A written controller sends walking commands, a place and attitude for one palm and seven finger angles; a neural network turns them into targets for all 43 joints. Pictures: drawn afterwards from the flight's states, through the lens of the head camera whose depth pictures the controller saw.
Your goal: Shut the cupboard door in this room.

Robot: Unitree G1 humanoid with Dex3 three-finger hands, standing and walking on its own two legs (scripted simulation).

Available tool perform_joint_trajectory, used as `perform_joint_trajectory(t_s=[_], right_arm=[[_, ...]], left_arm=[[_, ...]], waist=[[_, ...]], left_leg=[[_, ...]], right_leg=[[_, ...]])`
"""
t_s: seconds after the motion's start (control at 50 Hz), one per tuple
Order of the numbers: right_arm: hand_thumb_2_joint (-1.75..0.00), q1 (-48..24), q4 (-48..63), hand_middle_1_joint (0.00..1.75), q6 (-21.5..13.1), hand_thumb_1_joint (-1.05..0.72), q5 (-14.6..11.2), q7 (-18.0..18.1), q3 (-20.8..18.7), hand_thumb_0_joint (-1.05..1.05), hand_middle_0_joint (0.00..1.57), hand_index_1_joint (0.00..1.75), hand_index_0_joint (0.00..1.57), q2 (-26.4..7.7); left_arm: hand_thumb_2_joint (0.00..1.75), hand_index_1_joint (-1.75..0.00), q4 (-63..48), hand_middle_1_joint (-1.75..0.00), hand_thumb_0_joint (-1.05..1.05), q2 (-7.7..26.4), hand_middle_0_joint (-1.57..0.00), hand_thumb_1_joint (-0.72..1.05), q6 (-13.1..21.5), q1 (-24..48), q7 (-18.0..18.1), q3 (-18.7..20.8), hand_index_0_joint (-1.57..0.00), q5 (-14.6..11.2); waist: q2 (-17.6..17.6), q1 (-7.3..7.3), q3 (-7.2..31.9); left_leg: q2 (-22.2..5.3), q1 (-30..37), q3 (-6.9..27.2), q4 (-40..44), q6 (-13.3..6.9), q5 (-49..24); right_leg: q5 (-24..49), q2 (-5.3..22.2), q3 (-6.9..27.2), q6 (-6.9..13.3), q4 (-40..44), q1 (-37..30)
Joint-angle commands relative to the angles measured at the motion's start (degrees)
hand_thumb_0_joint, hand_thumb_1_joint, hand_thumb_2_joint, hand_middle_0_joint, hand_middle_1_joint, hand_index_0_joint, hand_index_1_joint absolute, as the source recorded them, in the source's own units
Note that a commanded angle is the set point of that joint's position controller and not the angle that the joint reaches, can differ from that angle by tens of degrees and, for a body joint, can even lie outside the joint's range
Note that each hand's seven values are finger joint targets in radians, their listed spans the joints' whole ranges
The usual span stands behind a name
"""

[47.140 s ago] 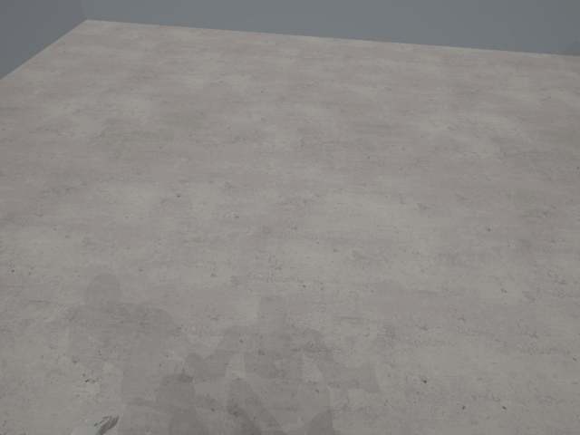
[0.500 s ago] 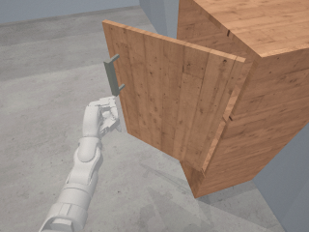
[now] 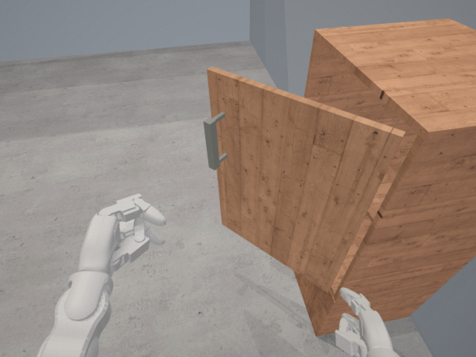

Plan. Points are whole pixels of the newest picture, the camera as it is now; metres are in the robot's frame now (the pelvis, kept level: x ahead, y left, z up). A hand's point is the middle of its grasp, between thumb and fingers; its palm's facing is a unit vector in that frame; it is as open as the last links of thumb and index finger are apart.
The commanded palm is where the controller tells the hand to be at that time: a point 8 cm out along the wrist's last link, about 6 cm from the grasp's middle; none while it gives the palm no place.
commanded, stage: draw the hand back to the body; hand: left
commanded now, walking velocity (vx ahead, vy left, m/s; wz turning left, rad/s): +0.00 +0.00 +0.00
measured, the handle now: (217, 141) +0.61 +0.11 +0.03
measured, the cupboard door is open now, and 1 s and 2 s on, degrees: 42 42 42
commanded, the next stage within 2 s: step back with the hand held close in 0.78 s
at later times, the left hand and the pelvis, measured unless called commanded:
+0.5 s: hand (26, 259) +0.18 +0.28 +0.17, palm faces +0.46 -0.78 -0.43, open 6.8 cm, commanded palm +0.14 +0.31 +0.18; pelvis +0.00 +0.01 +0.01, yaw +0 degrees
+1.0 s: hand (41, 248) +0.20 +0.27 +0.17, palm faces +0.43 -0.79 -0.44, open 7.4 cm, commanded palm +0.14 +0.30 +0.18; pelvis +0.00 +0.00 +0.01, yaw +0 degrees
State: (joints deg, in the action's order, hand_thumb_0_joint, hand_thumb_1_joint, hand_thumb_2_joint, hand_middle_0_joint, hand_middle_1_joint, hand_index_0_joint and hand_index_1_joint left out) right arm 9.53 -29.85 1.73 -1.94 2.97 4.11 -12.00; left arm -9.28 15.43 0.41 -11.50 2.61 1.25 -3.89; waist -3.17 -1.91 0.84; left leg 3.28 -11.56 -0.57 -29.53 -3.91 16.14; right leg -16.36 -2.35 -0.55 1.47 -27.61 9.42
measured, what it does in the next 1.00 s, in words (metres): stands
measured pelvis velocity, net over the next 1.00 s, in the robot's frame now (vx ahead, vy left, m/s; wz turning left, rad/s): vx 0.00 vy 0.00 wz -0.01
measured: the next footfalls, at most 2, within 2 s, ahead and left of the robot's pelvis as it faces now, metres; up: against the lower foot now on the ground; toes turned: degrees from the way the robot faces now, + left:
none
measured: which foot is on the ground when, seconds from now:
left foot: down 0.00-1.00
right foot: down 0.00-1.00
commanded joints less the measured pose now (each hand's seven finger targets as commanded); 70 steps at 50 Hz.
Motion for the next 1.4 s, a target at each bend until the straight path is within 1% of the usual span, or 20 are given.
perform_joint_trajectory(t_s=[0.0, 0.14, 0.32, 0.38, 0.44, 0.48, 0.56, 0.64, 0.72, 0.78, 0.86, 0.88, 0.9, 0.92, 0.96, 1.08, 1.14, 1.16, 1.28, 1.38], right_arm=[[-0.90, -5.9, 7.5, 0.30, -3.6, -0.90, 0.4, 1.0, -2.3, 0.00, 0.20, 0.30, 0.20, -6.0], [-0.90, -6.0, 6.0, 0.30, -4.2, -0.90, 0.7, 0.7, -3.3, 0.00, 0.20, 0.30, 0.20, -6.8], [-0.90, -6.1, 5.5, 0.30, -6.0, -0.90, 0.3, 0.5, -4.2, 0.00, 0.20, 0.30, 0.20, -7.0], [-0.90, -6.0, 5.0, 0.30, -7.1, -0.90, 0.1, 0.9, -4.4, 0.00, 0.20, 0.30, 0.20, -7.0], [-0.90, -5.8, 4.2, 0.30, -7.8, -0.90, 0.2, 0.9, -4.7, 0.00, 0.20, 0.30, 0.20, -7.7], [-0.90, -5.4, 3.9, 0.30, -8.0, -0.90, 0.2, 0.9, -4.9, 0.00, 0.20, 0.30, 0.20, -8.1], [-0.90, -5.5, 4.1, 0.30, -8.4, -0.90, 0.4, 1.1, -5.0, 0.00, 0.20, 0.30, 0.20, -8.2], [-0.90, -5.8, 4.0, 0.30, -9.1, -0.90, 0.6, 1.3, -4.9, 0.00, 0.20, 0.30, 0.20, -7.9], [-0.90, -5.9, 3.8, 0.30, -9.3, -0.90, 0.5, 1.0, -4.5, 0.00, 0.20, 0.30, 0.20, -7.1], [-0.90, -5.6, 3.5, 0.30, -9.4, -0.90, 0.6, 0.9, -4.5, 0.00, 0.20, 0.30, 0.20, -7.2], [-0.90, -5.6, 3.8, 0.30, -8.6, -0.90, 0.4, 0.7, -4.8, 0.00, 0.20, 0.30, 0.20, -7.4], [-0.90, -5.4, 3.8, 0.30, -8.5, -0.90, 0.5, 0.6, -4.9, 0.00, 0.20, 0.30, 0.20, -7.5], [-0.90, -5.9, 5.9, 0.30, -7.6, -0.90, 0.0, 0.7, -5.5, 0.00, 0.20, 0.30, 0.20, -9.0], [-0.90, -5.7, 4.5, 0.30, -7.1, -0.90, 0.4, 1.1, -5.5, 0.00, 0.20, 0.30, 0.20, -8.2], [-0.90, -5.7, 4.4, 0.30, -6.1, -0.90, 0.6, 0.9, -5.8, 0.00, 0.20, 0.30, 0.20, -8.4], [-0.90, -5.2, 6.1, 0.30, -4.1, -0.90, 0.5, 1.6, -7.0, 0.00, 0.20, 0.30, 0.20, -8.9], [-0.90, -5.2, 7.0, 0.30, -3.0, -0.90, 0.4, 1.9, -7.4, 0.00, 0.20, 0.30, 0.20, -9.0], [-0.90, -5.0, 7.4, 0.30, -2.6, -0.90, 0.3, 1.9, -7.3, 0.00, 0.20, 0.30, 0.20, -8.6], [-0.90, -4.7, 8.2, 0.30, -1.7, -0.90, 0.2, 2.2, -7.7, 0.00, 0.20, 0.30, 0.20, -8.9], [-0.90, -4.3, 8.4, 0.30, -2.6, -0.90, 0.2, 2.4, -7.6, 0.00, 0.20, 0.30, 0.20, -9.6]], left_arm=[[0.90, -0.87, -21.1, -0.87, 0.00, 8.7, -0.72, 0.90, 4.1, 10.5, 1.9, 7.8, -0.72, 0.0], [0.90, -0.66, -19.8, -0.66, 0.00, 11.7, -0.53, 0.90, 3.3, -3.2, 2.3, 15.5, -0.53, -0.5], [0.90, -0.39, -27.1, -0.39, 0.00, 17.2, -0.28, 0.90, 5.3, -8.2, 3.2, 24.7, -0.28, -0.9], [0.90, -0.30, -27.0, -0.30, 0.00, 19.2, -0.20, 0.90, 5.9, -10.5, 3.8, 28.2, -0.20, -1.3], [0.90, -0.30, -23.8, -0.30, 0.00, 14.3, -0.20, 0.90, 5.5, -9.3, 3.4, 23.3, -0.20, -0.9], [0.90, -0.30, -22.7, -0.30, 0.00, 13.6, -0.20, 0.90, 5.5, -7.9, 3.6, 22.2, -0.20, -0.7], [0.90, -0.30, -23.8, -0.30, 0.00, 15.1, -0.20, 0.90, 6.0, -7.1, 3.8, 23.2, -0.20, -0.7], [0.90, -0.30, -27.3, -0.30, 0.00, 18.4, -0.20, 0.90, 6.5, -7.8, 4.2, 26.2, -0.20, -0.6], [0.90, -0.30, -27.3, -0.30, 0.00, 17.0, -0.20, 0.90, 6.2, -9.0, 4.2, 25.6, -0.20, -0.6], [0.90, -0.30, -26.4, -0.30, 0.00, 16.5, -0.20, 0.90, 6.0, -9.3, 4.0, 25.4, -0.20, -0.6], [0.90, -0.30, -23.1, -0.30, 0.00, 15.1, -0.20, 0.90, 5.5, -10.6, 3.4, 24.7, -0.20, -1.1], [0.90, -0.30, -23.2, -0.30, 0.00, 15.5, -0.20, 0.90, 5.6, -10.5, 3.4, 25.1, -0.20, -1.1], [0.90, -0.30, -27.2, -0.30, 0.00, 22.4, -0.20, 0.90, 8.5, -3.7, 3.9, 31.7, -0.20, -0.8], [0.90, -0.30, -22.0, -0.30, 0.00, 18.5, -0.20, 0.90, 9.2, -9.9, 3.7, 29.0, -0.20, -1.2], [0.90, -0.30, -21.7, -0.30, 0.00, 16.7, -0.20, 0.90, 9.9, -12.3, 3.4, 26.7, -0.20, -0.8], [0.90, -0.30, -26.6, -0.30, 0.00, 19.2, -0.20, 0.90, 11.4, -16.1, 4.1, 28.8, -0.20, -0.7], [0.90, -0.30, -28.5, -0.30, 0.00, 22.1, -0.20, 0.90, 11.2, -17.7, 4.5, 31.9, -0.20, -0.8], [0.90, -0.30, -28.0, -0.30, 0.00, 20.9, -0.20, 0.90, 11.0, -18.9, 4.5, 31.2, -0.20, -1.0], [0.90, -0.30, -27.1, -0.30, 0.00, 20.6, -0.20, 0.90, 11.4, -20.8, 5.1, 31.6, -0.20, -1.0], [0.90, -0.30, -27.2, -0.30, 0.00, 19.5, -0.20, 0.90, 12.4, -18.8, 5.4, 30.0, -0.20, 0.0]], waist=[[-2.7, 0.50, 8.7], [2.8, -0.87, 4.5], [-2.9, -1.67, 5.3], [-2.5, -2.01, 3.6], [-1.2, -0.81, -0.8], [-0.5, -0.38, -2.0], [1.0, -1.07, 1.4], [-1.5, -2.05, 5.5], [-4.7, -1.84, 3.2], [-4.4, -1.66, 1.6], [0.7, -1.49, 0.1], [1.0, -1.59, 0.6], [0.6, 0.56, -0.3], [2.8, 0.95, 0.7], [2.8, 1.25, 1.8], [0.0, 1.12, 10.9], [0.3, 0.95, 12.9], [1.3, 1.13, 12.2], [0.6, 1.41, 8.7], [-0.7, 1.64, 4.8]], left_leg=[[-5.1, 7.9, 4.6, 7.1, 2.7, -16.1], [-5.3, 6.1, 4.2, 8.7, 3.2, -17.9], [-5.2, 5.3, 4.2, 9.0, 3.4, -16.4], [-5.1, 4.1, 4.2, 9.5, 3.3, -12.7], [-4.9, 3.8, 4.1, 10.0, 2.7, -9.4], [-5.1, 3.6, 4.7, 10.6, 2.7, -7.0], [-4.6, 4.1, 4.3, 10.4, 2.0, -7.3], [-4.4, 4.8, 3.9, 9.5, 2.2, -10.6], [-4.4, 4.7, 3.5, 9.2, 2.9, -13.2], [-4.6, 4.6, 3.4, 9.2, 3.1, -14.8], [-4.8, 4.1, 3.1, 9.5, 2.7, -13.3], [-4.8, 4.1, 3.1, 9.6, 2.7, -13.2], [-5.7, 0.3, 4.8, 7.1, 0.8, -7.4], [-5.3, 1.6, 5.0, 5.5, 0.5, -7.1], [-5.3, 2.2, 4.9, 4.4, 0.9, -9.1], [-7.5, 2.7, 4.7, 4.3, 1.3, -24.5], [-8.1, 1.0, 4.9, 3.3, 1.6, -29.4], [-8.2, 0.0, 5.1, 3.3, 1.6, -29.7], [-9.4, -7.5, 6.7, 5.6, 0.6, -18.1], [-10.7, -17.6, 9.6, 10.3, -1.3, 0.6]], right_leg=[[13.0, 2.2, 0.5, 0.5, 5.0, -1.7], [13.8, 2.2, 0.1, 0.3, 6.9, -3.7], [12.5, 2.2, 0.5, 0.3, 7.1, -4.9], [10.2, 2.1, 0.7, 0.4, 7.8, -4.3], [7.8, 2.2, 0.8, 0.2, 8.8, -1.3], [6.3, 2.2, 0.6, 0.0, 8.5, -0.1], [6.3, 2.5, 1.0, 0.1, 8.3, -2.4], [9.0, 2.4, 1.5, 0.4, 8.0, -5.3], [10.9, 2.4, 1.4, 0.5, 7.8, -4.3], [11.8, 2.3, 1.1, 0.5, 7.9, -3.6], [10.5, 2.3, 1.1, 0.2, 8.5, -2.8], [10.4, 2.3, 0.9, 0.2, 8.3, -3.0], [11.3, 5.5, 8.0, 0.3, 10.6, 0.5], [11.2, 7.3, 8.9, 0.8, 11.3, 2.2], [13.3, 8.2, 9.3, 1.1, 10.8, 3.3], [27.0, 7.1, 6.2, -0.1, 1.7, -1.7], [31.3, 6.9, 5.9, -0.3, -1.3, -3.5], [31.3, 6.9, 6.0, -0.2, -1.9, -3.4], [22.4, 6.2, 7.1, -0.8, -2.4, -2.1], [12.2, 4.3, 7.2, -1.4, -3.7, -3.9]])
